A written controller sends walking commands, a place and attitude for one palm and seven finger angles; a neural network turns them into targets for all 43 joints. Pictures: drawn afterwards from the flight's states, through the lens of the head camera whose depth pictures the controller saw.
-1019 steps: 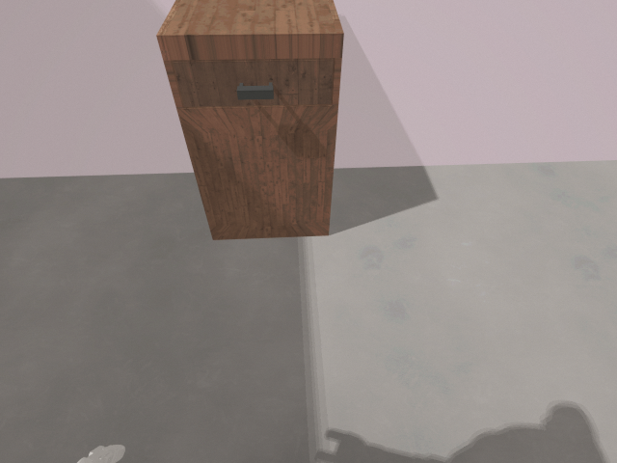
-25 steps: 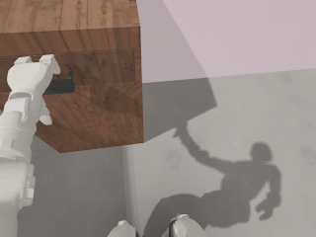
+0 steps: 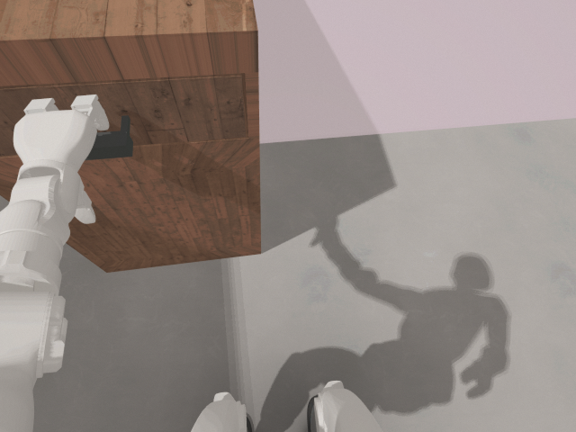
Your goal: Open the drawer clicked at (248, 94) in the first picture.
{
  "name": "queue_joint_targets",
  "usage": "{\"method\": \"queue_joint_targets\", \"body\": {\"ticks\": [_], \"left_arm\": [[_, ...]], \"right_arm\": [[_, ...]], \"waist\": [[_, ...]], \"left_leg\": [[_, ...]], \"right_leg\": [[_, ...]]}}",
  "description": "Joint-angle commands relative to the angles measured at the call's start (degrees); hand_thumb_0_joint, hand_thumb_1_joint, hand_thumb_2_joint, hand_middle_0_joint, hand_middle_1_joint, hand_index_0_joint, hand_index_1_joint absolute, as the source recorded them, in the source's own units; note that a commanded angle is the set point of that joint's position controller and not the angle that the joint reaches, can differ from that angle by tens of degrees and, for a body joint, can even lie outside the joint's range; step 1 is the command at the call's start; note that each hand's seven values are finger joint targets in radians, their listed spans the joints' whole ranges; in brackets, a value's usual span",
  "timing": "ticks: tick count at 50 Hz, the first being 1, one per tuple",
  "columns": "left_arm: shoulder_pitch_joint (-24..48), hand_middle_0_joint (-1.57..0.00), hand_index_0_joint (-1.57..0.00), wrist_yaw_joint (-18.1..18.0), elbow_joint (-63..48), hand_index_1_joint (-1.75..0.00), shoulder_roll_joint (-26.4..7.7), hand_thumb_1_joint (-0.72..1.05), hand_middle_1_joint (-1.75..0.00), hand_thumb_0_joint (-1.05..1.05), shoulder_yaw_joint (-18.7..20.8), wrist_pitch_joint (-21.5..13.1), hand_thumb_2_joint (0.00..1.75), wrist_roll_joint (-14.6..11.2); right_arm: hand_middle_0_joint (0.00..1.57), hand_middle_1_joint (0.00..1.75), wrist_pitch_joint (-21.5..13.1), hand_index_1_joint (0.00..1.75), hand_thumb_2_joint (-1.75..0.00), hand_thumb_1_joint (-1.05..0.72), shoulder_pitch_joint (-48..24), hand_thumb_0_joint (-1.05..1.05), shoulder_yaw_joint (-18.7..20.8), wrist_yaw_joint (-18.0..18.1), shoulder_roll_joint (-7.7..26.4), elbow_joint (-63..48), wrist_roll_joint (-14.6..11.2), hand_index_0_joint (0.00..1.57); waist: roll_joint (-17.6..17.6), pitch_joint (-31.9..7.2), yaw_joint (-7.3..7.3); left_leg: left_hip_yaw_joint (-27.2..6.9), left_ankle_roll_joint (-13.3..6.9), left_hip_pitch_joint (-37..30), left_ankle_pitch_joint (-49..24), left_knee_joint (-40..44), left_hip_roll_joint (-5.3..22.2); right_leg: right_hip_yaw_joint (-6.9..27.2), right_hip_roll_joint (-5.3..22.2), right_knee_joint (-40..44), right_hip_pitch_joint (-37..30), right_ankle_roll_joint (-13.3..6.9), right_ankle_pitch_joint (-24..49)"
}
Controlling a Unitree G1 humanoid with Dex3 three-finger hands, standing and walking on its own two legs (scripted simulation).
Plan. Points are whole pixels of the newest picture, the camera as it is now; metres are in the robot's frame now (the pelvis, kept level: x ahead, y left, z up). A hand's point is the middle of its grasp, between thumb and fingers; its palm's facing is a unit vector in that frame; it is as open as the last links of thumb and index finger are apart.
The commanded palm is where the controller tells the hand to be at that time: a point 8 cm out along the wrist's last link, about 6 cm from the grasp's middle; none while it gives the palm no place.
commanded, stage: lower the fingers behind the handle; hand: left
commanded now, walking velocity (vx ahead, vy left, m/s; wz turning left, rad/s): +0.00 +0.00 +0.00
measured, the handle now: (95, 134) +0.55 +0.27 +0.00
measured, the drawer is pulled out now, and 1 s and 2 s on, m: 0.00 0.00 0.00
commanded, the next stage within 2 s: lift the fingers back up to retry in 0.70 s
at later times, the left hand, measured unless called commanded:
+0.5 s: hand (79, 162) +0.49 +0.28 +0.01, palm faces -0.06 +0.02 -1.00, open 13.8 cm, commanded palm +0.48 +0.27 +0.03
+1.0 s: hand (78, 163) +0.49 +0.28 +0.01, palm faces -0.07 +0.00 -1.00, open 13.8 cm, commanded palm +0.48 +0.26 +0.06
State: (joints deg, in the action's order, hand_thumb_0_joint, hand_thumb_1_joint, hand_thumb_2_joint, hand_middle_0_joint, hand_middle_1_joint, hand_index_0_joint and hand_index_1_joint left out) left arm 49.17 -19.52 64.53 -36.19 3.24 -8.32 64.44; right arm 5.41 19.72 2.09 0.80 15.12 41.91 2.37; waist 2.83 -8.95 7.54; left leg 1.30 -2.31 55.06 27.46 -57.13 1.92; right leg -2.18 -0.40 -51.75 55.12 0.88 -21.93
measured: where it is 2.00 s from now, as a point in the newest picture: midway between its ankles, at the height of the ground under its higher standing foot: outside the picture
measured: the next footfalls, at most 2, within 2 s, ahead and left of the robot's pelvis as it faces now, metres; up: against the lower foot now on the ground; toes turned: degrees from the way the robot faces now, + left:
none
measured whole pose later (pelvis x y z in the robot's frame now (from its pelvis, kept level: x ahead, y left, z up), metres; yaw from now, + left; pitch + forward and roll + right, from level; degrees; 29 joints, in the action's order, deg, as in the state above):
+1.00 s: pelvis -0.03 +0.00 -0.02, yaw +0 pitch +27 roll -3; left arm 54.9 -15.2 64.7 -40.1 2.8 -7.5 63.4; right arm 2.9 20.4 0.7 2.3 15.4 39.9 1.1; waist 3.3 -7.5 9.2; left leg 0.5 -2.1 62.5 26.7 -62.2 1.9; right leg -2.8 -0.3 -56.6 62.2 0.5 -21.3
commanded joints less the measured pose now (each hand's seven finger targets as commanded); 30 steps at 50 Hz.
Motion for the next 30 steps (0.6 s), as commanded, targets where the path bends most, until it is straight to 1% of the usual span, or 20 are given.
{"method": "queue_joint_targets", "body": {"ticks": [1, 4, 5, 6, 8, 10, 11, 12, 13, 14, 16, 17, 18, 21, 22, 23, 25, 26, 27, 30], "left_arm": [[18.8, -0.3, -0.3, -0.4, -5.1, -1.2, -16.9, -0.5, -1.2, 0.0, 4.0, 1.0, 0.3, -1.0], [20.5, -0.3, -0.3, 0.1, -2.9, -1.2, -14.1, -0.5, -1.2, 0.0, 0.8, 1.5, 0.3, -0.6], [20.8, -0.3, -0.3, 0.2, -2.2, -1.2, -15.6, -0.5, -1.2, 0.0, 1.7, 1.6, 0.3, -0.6], [21.6, -0.3, -0.3, 0.3, -2.9, -1.2, -17.3, -0.5, -1.2, 0.0, 2.8, 1.5, 0.3, -0.5], [21.8, -0.3, -0.3, 0.7, -2.1, -1.2, -13.4, -0.5, -1.2, 0.0, -0.2, 1.6, 0.3, -0.4], [21.1, -0.3, -0.3, 1.0, -1.3, -1.2, -14.9, -0.5, -1.2, 0.0, 0.9, 1.7, 0.3, -0.5], [21.1, -0.3, -0.3, 1.4, -1.4, -1.2, -14.3, -0.5, -1.2, 0.0, 0.7, 1.6, 0.3, -0.8], [20.5, -0.3, -0.3, 1.8, -1.3, -1.2, -13.3, -0.5, -1.2, 0.0, -0.3, 1.6, 0.3, -0.9], [21.6, -0.3, -0.3, 2.0, -1.4, -1.2, -13.8, -0.5, -1.2, 0.0, -0.1, 1.6, 0.3, -0.9], [20.5, -0.3, -0.3, 2.3, -0.5, -1.2, -13.8, -0.5, -1.2, 0.0, -0.2, 1.7, 0.3, -1.0], [20.8, -0.3, -0.3, 2.8, -0.3, -1.2, -15.1, -0.5, -1.2, 0.0, 0.6, 1.8, 0.3, -1.3], [21.8, -0.3, -0.3, 2.8, -1.3, -1.2, -15.4, -0.5, -1.2, 0.0, 0.3, 1.6, 0.3, -1.1], [22.6, -0.3, -0.3, 3.1, -1.6, -1.2, -14.2, -0.5, -1.2, 0.0, -0.8, 1.7, 0.3, -1.2], [23.2, -0.3, -0.3, 3.4, -1.7, -1.2, -17.7, -0.5, -1.2, 0.0, 1.5, 1.6, 0.3, -1.3], [23.3, -0.3, -0.3, 3.5, -1.6, -1.2, -16.0, -0.5, -1.2, 0.0, 0.0, 1.5, 0.3, -1.2], [22.9, -0.3, -0.3, 3.8, -2.3, -1.2, -15.6, -0.5, -1.2, 0.0, 0.0, 1.4, 0.3, -1.5], [22.6, -0.3, -0.3, 3.9, -2.1, -1.2, -17.9, -0.5, -1.2, 0.0, 1.4, 1.3, 0.3, -1.3], [23.4, -0.3, -0.3, 4.0, -1.9, -1.2, -16.5, -0.5, -1.2, 0.0, 0.5, 1.4, 0.3, -1.6], [24.3, -0.3, -0.3, 4.0, -1.8, -1.2, -17.3, -0.5, -1.2, 0.0, 0.7, 1.2, 0.3, -1.4], [24.6, -0.3, -0.3, 4.0, -2.8, -1.2, -17.3, -0.5, -1.2, 0.0, 0.6, 1.0, 0.3, -1.4]], "right_arm": [[0.2, 0.3, -0.1, 0.3, -0.9, -0.9, 10.7, 0.0, 3.2, 0.9, 11.4, -1.6, -0.2, 0.2], [0.2, 0.3, -0.6, 0.3, -0.9, -0.9, 10.6, 0.0, 3.0, 1.1, 11.2, -2.1, -0.5, 0.2], [0.2, 0.3, -0.6, 0.3, -0.9, -0.9, 10.6, 0.0, 2.7, 1.2, 11.5, -2.2, -0.6, 0.2], [0.2, 0.3, -0.7, 0.3, -0.9, -0.9, 10.8, 0.0, 2.6, 1.3, 11.7, -2.2, -0.5, 0.2], [0.2, 0.3, -1.2, 0.3, -0.9, -0.9, 11.0, 0.0, 2.8, 1.4, 11.1, -2.5, -0.6, 0.2], [0.2, 0.3, -1.3, 0.3, -0.9, -0.9, 11.2, 0.0, 2.6, 1.5, 11.4, -2.6, -0.6, 0.2], [0.2, 0.3, -1.4, 0.3, -0.9, -0.9, 11.6, 0.0, 2.6, 1.5, 11.3, -2.6, -0.6, 0.2], [0.2, 0.3, -1.5, 0.3, -0.9, -0.9, 11.4, 0.0, 2.6, 1.5, 11.1, -3.0, -0.7, 0.2], [0.2, 0.3, -1.6, 0.3, -0.9, -0.9, 11.6, 0.0, 2.5, 1.5, 11.2, -2.9, -0.8, 0.2], [0.2, 0.3, -1.6, 0.3, -0.9, -0.9, 11.4, 0.0, 2.4, 1.5, 11.2, -3.1, -0.8, 0.2], [0.2, 0.3, -1.7, 0.3, -0.9, -0.9, 11.4, 0.0, 2.2, 1.6, 11.5, -3.4, -1.1, 0.2], [0.2, 0.3, -1.8, 0.3, -0.9, -0.9, 11.5, 0.0, 2.1, 1.8, 11.4, -3.6, -1.1, 0.2], [0.2, 0.3, -2.0, 0.3, -0.9, -0.9, 11.5, 0.0, 2.2, 1.8, 11.2, -3.6, -1.2, 0.2], [0.2, 0.3, -2.1, 0.3, -0.9, -0.9, 11.7, 0.0, 1.9, 2.1, 11.6, -3.7, -1.3, 0.2], [0.2, 0.3, -2.3, 0.3, -0.9, -0.9, 11.8, 0.0, 1.8, 2.1, 11.3, -3.9, -1.3, 0.2], [0.2, 0.3, -2.5, 0.3, -0.9, -0.9, 11.8, 0.0, 1.9, 1.9, 11.2, -3.9, -1.4, 0.2], [0.2, 0.3, -2.4, 0.3, -0.9, -0.9, 11.9, 0.0, 1.7, 2.1, 11.4, -3.7, -1.4, 0.2], [0.2, 0.3, -2.5, 0.3, -0.9, -0.9, 11.8, 0.0, 1.7, 2.1, 11.3, -3.9, -1.4, 0.2], [0.2, 0.3, -2.7, 0.3, -0.9, -0.9, 11.8, 0.0, 1.6, 2.3, 11.4, -3.8, -1.4, 0.2], [0.2, 0.3, -3.0, 0.3, -0.9, -0.9, 12.0, 0.0, 1.6, 2.2, 11.3, -3.8, -1.4, 0.2]], "waist": [[1.2, -24.1, 0.58], [1.5, -20.6, 2.03], [0.9, -20.3, 1.83], [1.4, -21.7, 1.53], [2.9, -21.6, 2.54], [1.7, -21.8, 2.35], [1.0, -22.8, 2.46], [2.3, -22.9, 2.38], [1.6, -22.0, 2.82], [1.5, -21.3, 2.43], [-0.2, -21.4, 2.69], [1.6, -22.1, 2.78], [2.4, -21.9, 3.09], [0.4, -22.5, 2.89], [1.6, -22.9, 3.13], [3.0, -23.3, 2.58], [1.8, -23.4, 2.45], [1.4, -23.1, 3.15], [1.0, -22.1, 3.49], [2.3, -23.4, 3.17]], "left_leg": [[-2.2, 0.1, -15.8, -26.1, 4.8, -2.0], [-2.2, 0.1, -13.5, -21.7, 4.6, -2.0], [-2.3, 0.0, -12.2, -20.0, 4.5, -2.1], [-2.5, 0.0, -12.7, -20.8, 4.3, -2.0], [-2.5, 0.1, -13.0, -20.3, 3.6, -2.0], [-2.7, 0.0, -12.3, -20.3, 3.0, -1.8], [-2.9, 0.0, -12.4, -21.5, 2.7, -1.8], [-2.5, 0.0, -11.8, -20.6, 2.4, -1.9], [-2.9, 0.0, -11.3, -19.7, 2.1, -1.8], [-2.6, -0.2, -10.0, -18.5, 2.1, -2.0], [-2.7, -0.3, -8.5, -16.8, 1.9, -1.9], [-2.6, -0.3, -8.9, -16.8, 1.8, -2.0], [-2.6, -0.3, -8.8, -16.0, 1.6, -2.0], [-3.0, -0.5, -7.6, -14.5, 1.5, -1.9], [-3.0, -0.4, -8.0, -14.6, 1.6, -2.1], [-3.0, -0.3, -8.4, -14.7, 1.5, -2.1], [-3.0, -0.4, -7.6, -14.0, 1.3, -2.1], [-3.0, -0.5, -7.4, -13.9, 1.2, -2.0], [-3.1, -0.6, -6.5, -12.7, 1.1, -1.9], [-3.1, -0.6, -7.1, -12.6, 1.1, -2.0]], "right_leg": [[-0.2, -3.0, 3.0, -12.7, -2.3, 17.9], [-0.5, -2.9, 2.9, -9.2, -2.2, 14.2], [-0.3, -2.9, 2.7, -9.2, -2.3, 13.0], [-0.3, -2.8, 2.1, -9.1, -2.4, 13.3], [-0.5, -2.8, 1.9, -6.9, -2.3, 12.5], [-0.6, -2.9, 1.1, -6.6, -2.3, 12.4], [-0.7, -2.9, 0.7, -6.7, -2.4, 13.1], [-0.6, -2.8, 0.6, -6.5, -2.3, 12.7], [-0.6, -2.8, 0.4, -5.6, -2.3, 12.0], [-0.6, -2.8, 0.4, -5.7, -2.3, 11.3], [-0.5, -2.7, 0.0, -5.9, -2.3, 10.6], [-0.4, -2.6, 0.0, -5.4, -2.2, 10.4], [-0.4, -2.6, 0.1, -4.9, -2.2, 9.8], [-0.2, -2.6, -0.3, -5.4, -2.1, 8.8], [-0.3, -2.5, -0.2, -5.2, -2.0, 8.7], [-0.4, -2.5, -0.4, -5.0, -2.2, 8.5], [-0.3, -2.6, -0.5, -5.3, -2.1, 8.2], [-0.3, -2.7, -0.4, -4.6, -2.1, 7.9], [-0.2, -2.5, -0.4, -4.4, -1.9, 7.2], [-0.2, -2.6, -0.4, -4.4, -2.1, 7.0]]}}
